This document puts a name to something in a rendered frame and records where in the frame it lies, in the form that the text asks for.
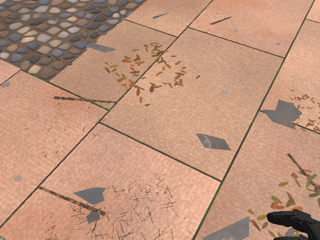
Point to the right robot hand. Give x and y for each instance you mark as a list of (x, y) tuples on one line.
[(299, 221)]

